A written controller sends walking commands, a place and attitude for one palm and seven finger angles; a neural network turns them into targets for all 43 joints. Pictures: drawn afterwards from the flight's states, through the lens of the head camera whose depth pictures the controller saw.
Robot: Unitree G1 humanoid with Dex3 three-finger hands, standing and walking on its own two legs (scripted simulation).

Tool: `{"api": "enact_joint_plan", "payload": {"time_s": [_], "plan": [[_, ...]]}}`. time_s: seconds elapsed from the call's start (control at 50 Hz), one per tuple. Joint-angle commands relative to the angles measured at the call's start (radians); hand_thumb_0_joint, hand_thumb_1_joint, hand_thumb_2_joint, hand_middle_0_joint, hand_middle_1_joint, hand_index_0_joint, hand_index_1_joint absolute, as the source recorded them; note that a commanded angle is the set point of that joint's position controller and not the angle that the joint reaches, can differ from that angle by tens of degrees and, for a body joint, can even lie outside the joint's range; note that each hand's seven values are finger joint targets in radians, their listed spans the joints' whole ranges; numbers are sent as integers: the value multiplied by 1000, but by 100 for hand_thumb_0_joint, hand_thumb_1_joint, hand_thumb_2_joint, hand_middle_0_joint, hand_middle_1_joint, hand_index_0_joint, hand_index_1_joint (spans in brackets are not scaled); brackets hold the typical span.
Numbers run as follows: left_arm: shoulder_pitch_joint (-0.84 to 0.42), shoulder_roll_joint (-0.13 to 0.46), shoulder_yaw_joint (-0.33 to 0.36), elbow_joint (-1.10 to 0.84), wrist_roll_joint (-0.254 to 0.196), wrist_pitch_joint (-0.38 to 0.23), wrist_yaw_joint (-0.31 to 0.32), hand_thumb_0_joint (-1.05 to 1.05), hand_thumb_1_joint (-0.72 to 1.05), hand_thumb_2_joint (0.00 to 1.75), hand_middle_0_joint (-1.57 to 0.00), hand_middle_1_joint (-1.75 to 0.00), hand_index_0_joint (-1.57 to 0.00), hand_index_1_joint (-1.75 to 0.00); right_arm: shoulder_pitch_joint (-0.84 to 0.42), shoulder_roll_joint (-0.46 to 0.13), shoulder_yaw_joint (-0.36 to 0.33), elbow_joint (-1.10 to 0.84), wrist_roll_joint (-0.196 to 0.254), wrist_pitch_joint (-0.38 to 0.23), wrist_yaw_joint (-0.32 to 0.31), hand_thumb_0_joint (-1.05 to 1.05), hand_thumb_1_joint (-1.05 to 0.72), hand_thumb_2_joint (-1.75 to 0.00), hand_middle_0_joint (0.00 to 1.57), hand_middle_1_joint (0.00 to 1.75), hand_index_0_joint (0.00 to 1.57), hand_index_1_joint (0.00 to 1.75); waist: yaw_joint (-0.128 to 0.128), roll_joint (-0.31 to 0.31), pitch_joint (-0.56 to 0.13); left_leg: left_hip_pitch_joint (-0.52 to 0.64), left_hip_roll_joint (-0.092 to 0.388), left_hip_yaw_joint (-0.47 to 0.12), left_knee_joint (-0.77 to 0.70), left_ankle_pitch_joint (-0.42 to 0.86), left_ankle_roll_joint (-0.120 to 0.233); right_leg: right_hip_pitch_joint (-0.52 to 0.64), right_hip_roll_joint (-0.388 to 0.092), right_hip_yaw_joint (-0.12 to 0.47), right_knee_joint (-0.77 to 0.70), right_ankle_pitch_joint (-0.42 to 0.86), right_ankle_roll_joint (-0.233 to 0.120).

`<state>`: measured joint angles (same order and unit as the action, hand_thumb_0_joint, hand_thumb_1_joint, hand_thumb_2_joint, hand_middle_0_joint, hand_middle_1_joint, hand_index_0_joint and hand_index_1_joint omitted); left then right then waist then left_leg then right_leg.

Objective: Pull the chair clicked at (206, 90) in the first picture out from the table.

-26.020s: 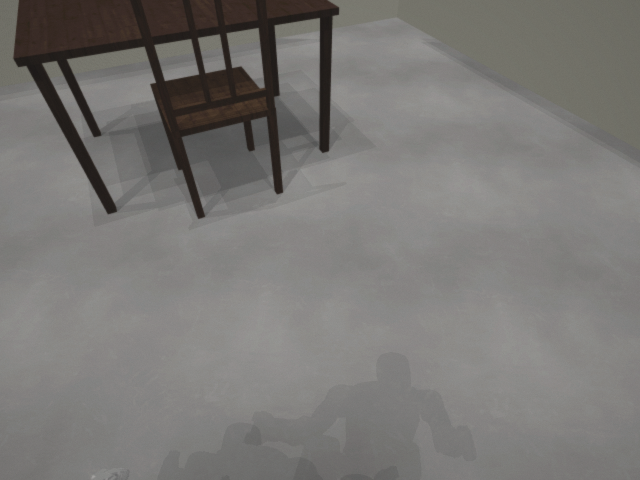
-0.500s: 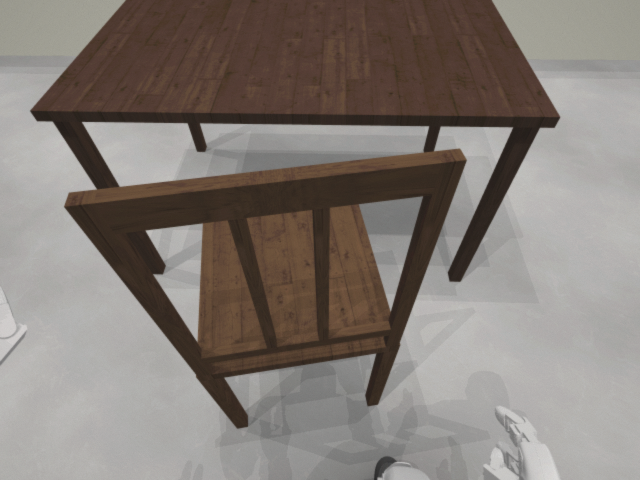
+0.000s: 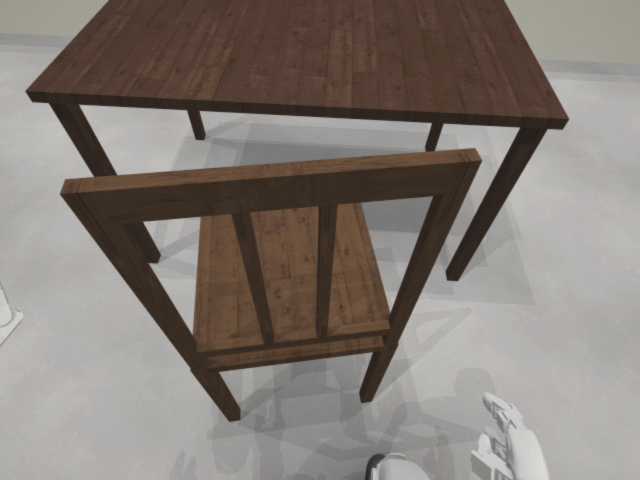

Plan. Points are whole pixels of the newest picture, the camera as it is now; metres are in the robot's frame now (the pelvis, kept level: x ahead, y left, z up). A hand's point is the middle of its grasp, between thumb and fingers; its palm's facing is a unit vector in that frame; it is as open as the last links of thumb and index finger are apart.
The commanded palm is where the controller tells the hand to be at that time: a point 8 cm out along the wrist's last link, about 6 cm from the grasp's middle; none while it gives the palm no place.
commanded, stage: step back with the hand held close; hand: left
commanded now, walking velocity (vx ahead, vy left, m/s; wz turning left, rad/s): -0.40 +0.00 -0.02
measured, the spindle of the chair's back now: (258, 289) +0.37 +0.12 -0.03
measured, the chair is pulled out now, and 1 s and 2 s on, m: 0.27 0.27 0.27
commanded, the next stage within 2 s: stop stepping back and stand still in 1.98 s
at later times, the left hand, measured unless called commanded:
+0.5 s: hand (9, 319) +0.21 +0.26 +0.19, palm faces +0.44 -0.70 -0.56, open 7.4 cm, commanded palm +0.13 +0.30 +0.20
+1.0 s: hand (17, 331) +0.20 +0.25 +0.19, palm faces +0.49 -0.73 -0.48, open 7.4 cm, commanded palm +0.13 +0.29 +0.20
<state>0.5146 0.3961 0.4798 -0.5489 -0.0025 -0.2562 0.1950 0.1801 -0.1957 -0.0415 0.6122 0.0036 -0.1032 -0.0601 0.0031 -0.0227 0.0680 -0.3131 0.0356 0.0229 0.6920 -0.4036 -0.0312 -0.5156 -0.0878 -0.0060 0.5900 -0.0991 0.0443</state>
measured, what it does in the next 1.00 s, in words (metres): stands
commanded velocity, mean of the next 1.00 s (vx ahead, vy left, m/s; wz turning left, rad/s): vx -0.40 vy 0.00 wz -0.02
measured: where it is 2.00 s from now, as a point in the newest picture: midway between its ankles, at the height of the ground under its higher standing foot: outside the picture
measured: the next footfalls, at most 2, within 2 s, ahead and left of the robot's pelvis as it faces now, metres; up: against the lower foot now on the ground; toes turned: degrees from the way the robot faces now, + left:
right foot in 1.82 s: -0.01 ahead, -0.14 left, +0.00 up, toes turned -4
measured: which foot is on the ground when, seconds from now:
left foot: down 0.00-1.00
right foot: down 0.00-1.00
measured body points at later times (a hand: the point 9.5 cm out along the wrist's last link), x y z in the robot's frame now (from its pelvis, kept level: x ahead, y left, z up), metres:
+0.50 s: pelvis +0.00 +0.00 +0.00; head +0.04 +0.00 +0.45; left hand +0.18 +0.29 +0.22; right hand +0.15 -0.25 -0.09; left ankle -0.02 +0.14 -0.72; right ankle +0.12 -0.15 -0.72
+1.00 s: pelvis -0.01 -0.01 +0.00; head +0.03 -0.01 +0.44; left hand +0.17 +0.29 +0.21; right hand +0.15 -0.25 -0.10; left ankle -0.02 +0.14 -0.72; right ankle +0.12 -0.15 -0.72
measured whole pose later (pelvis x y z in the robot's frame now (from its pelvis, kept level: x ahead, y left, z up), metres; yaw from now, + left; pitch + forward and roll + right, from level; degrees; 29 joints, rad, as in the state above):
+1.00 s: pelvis -0.01 -0.01 +0.00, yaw +0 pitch +1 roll +1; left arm 0.51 0.38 0.48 -0.55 0.00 -0.27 0.19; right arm 0.20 -0.20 -0.04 0.63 0.00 -0.13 -0.05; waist 0.00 -0.03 0.07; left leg -0.34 0.04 0.00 0.73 -0.43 -0.02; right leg -0.53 -0.06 0.02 0.63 -0.12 0.04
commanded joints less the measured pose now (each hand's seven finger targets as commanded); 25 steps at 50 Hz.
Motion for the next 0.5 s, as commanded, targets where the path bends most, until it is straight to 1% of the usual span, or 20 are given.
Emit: {"api": "enact_joint_plan", "payload": {"time_s": [0.0,0.04,0.06,0.1,0.14,0.16,0.2,0.24,0.26,0.28,0.3,0.32,0.34,0.36,0.38,0.4,0.42,0.44,0.46,0.48], "plan": [[15,215,158,-199,4,-68,29,0,90,90,-20,-30,-20,-30,-34,-139,-53,-141,-6,-38,-15,0,-90,-90,20,30,20,30,-5,4,-189,-165,42,-44,-211,-24,67,316,-62,122,-129,0,-66],[25,204,160,-191,5,-74,26,0,90,90,-20,-30,-20,-30,-40,-143,-54,-146,-5,-39,-14,0,-90,-90,20,30,20,30,-4,52,-188,-217,73,-60,-252,-13,78,359,-33,92,-67,9,-54],[38,208,165,-179,3,-71,29,0,90,90,-20,-30,-20,-30,-52,-144,-57,-143,2,-40,-18,0,-90,-90,20,30,20,30,-5,90,-184,-245,92,-69,-275,0,85,394,-20,75,-26,41,-48],[29,191,157,-199,2,-74,25,0,90,90,-20,-30,-20,-30,-49,-147,-57,-157,3,-47,-17,0,-90,-90,20,30,20,30,-5,138,-183,-315,122,-79,-287,21,95,447,2,43,76,122,-40],[8,180,143,-199,-2,-74,21,0,90,90,-20,-30,-20,-30,-44,-144,-57,-160,7,-58,-18,0,-90,-90,20,30,20,30,-6,131,-164,-347,126,-71,-269,15,92,444,1,43,123,175,-41],[4,194,151,-187,-5,-71,25,0,90,90,-20,-30,-20,-30,-51,-140,-60,-147,10,-62,-22,0,-90,-90,20,30,20,30,-9,126,-162,-327,124,-67,-260,27,91,436,-8,50,121,203,-42],[-16,187,135,-213,-6,-72,24,0,90,90,-20,-30,-20,-30,-32,-142,-59,-148,4,-67,-20,0,-90,-90,20,30,20,30,-10,99,-158,-300,94,-52,-210,20,77,396,-30,82,87,218,-55],[-29,197,134,-213,-2,-72,24,0,90,90,-20,-30,-20,-30,-18,-138,-57,-142,-2,-67,-18,0,-90,-90,20,30,20,30,-10,15,-158,-241,42,-29,-149,-57,60,325,-74,143,-28,150,-73],[-27,218,148,-206,-3,-70,29,0,90,90,-20,-30,-20,-30,-16,-137,-61,-128,-1,-62,-20,0,-90,-90,20,30,20,30,-13,-19,-159,-193,19,-20,-125,-76,53,289,-98,181,-108,120,-88],[-16,216,148,-206,0,-71,29,0,90,90,-20,-30,-20,-30,-6,-130,-54,-127,-6,-56,-17,0,-90,-90,20,30,20,30,-11,-58,-186,-149,0,-12,-104,-99,49,274,-118,190,-168,44,-92],[-11,226,155,-216,3,-71,30,0,90,90,-20,-30,-20,-30,-10,-135,-55,-129,-8,-52,-15,0,-90,-90,20,30,20,30,-9,-72,-188,-123,-7,-14,-103,-108,51,250,-122,197,-209,-27,-96],[4,224,161,-195,2,-70,30,0,90,90,-20,-30,-20,-30,-16,-129,-49,-128,-9,-46,-14,0,-90,-90,20,30,20,30,-5,-89,-188,-111,-5,-16,-120,-106,53,241,-120,181,-233,-109,-91],[24,231,174,-188,4,-71,31,0,90,90,-20,-30,-20,-30,-19,-134,-50,-131,-9,-40,-13,0,-90,-90,20,30,20,30,-2,-86,-194,-109,7,-26,-155,-102,59,248,-104,166,-237,-162,-83],[49,238,182,-178,2,-70,35,0,90,90,-20,-30,-20,-30,-34,-142,-52,-131,-6,-36,-16,0,-90,-90,20,30,20,30,-4,-27,-186,-130,33,-51,-214,-88,70,268,-76,146,-214,-178,-75],[68,209,170,-178,2,-74,30,0,90,90,-20,-30,-20,-30,-31,-141,-49,-140,-4,-35,-13,0,-90,-90,20,30,20,30,-5,37,-193,-168,64,-65,-266,-88,81,308,-43,109,-155,-176,-59],[57,209,173,-198,8,-80,29,0,90,90,-20,-30,-20,-30,-40,-153,-53,-151,-3,-38,-14,0,-90,-90,20,30,20,30,-5,106,-176,-242,104,-86,-311,-67,95,358,-7,73,-62,-114,-46],[57,197,170,-182,6,-81,28,0,90,90,-20,-30,-20,-30,-48,-146,-51,-156,3,-44,-14,0,-90,-90,20,30,20,30,-3,139,-170,-310,133,-96,-326,-40,104,415,12,39,31,-37,-37],[56,192,169,-176,6,-79,27,0,90,90,-20,-30,-20,-30,-47,-147,-56,-159,7,-50,-15,0,-90,-90,20,30,20,30,-3,156,-171,-346,145,-93,-313,3,105,450,21,29,88,57,-36],[62,193,163,-168,-2,-72,27,0,90,90,-20,-30,-20,-30,-55,-140,-60,-153,15,-57,-18,0,-90,-90,20,30,20,30,-7,147,-179,-331,148,-92,-295,52,102,456,16,28,108,132,-35],[55,184,155,-169,-7,-72,25,0,90,90,-20,-30,-20,-30,-45,-135,-57,-156,15,-63,-16,0,-90,-90,20,30,20,30,-7,147,-176,-344,143,-82,-277,27,98,452,7,41,121,132,-37]]}}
